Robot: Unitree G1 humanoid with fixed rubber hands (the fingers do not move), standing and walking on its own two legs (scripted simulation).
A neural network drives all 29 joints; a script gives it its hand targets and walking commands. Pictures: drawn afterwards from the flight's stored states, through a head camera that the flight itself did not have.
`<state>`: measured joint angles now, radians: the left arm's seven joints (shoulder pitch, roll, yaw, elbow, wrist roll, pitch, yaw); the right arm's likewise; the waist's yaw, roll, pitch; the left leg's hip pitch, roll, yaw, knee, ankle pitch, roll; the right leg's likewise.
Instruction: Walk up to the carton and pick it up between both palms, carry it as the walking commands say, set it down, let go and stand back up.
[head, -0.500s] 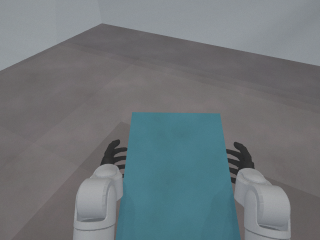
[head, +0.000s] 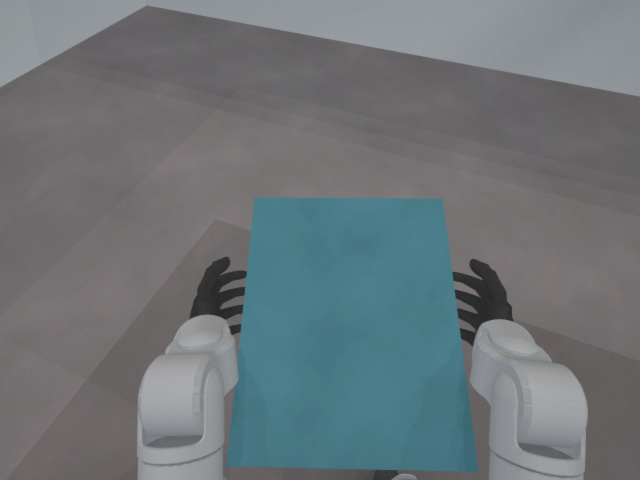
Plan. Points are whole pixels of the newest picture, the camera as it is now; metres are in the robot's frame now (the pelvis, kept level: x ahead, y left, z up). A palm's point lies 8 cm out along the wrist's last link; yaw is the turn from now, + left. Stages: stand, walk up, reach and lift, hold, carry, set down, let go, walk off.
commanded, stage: carry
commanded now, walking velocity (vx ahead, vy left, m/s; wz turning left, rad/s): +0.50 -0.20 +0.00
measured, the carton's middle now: (345, 334) +0.31 -0.01 +0.01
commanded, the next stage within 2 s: none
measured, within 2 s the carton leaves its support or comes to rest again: neither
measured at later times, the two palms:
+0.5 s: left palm (288, 160) +0.56 +0.07 +0.09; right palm (482, 149) +0.57 -0.23 +0.10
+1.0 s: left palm (326, 78) +0.80 +0.00 +0.09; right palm (476, 74) +0.82 -0.29 +0.08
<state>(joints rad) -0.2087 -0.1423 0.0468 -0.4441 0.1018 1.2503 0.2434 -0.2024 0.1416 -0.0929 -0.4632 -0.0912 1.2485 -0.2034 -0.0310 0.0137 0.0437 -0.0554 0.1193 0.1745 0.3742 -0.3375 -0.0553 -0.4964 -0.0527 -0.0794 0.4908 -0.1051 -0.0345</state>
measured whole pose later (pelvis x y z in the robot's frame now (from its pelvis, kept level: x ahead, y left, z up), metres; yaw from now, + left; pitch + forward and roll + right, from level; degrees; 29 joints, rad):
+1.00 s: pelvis +0.53 -0.16 +0.00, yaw +3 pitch +5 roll +0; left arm -0.23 -0.15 0.08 -0.45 0.08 1.25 0.23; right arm -0.22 0.14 -0.09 -0.43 -0.09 1.23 -0.22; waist 0.01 -0.01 0.02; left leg -0.28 0.07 0.14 0.59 -0.27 -0.02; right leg -0.12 0.00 -0.20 0.42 -0.34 -0.03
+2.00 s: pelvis +0.94 -0.28 -0.02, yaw +29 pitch +5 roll -1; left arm -0.21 -0.14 0.03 -0.52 0.08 1.18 0.26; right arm -0.21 0.14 -0.10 -0.55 -0.06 1.23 -0.22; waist -0.03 -0.01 0.13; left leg -0.42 0.03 0.12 0.74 -0.43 -0.02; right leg -0.36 -0.11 -0.30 0.67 -0.38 -0.02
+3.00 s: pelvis +1.23 -0.41 -0.03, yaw +86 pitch +5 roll +0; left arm -0.21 -0.14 0.06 -0.45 0.11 1.22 0.25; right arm -0.23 0.15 -0.09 -0.43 -0.09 1.24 -0.21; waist -0.02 -0.03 0.00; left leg -0.41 0.02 0.05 0.72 -0.39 0.02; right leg -0.50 -0.08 -0.18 1.00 -0.57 0.06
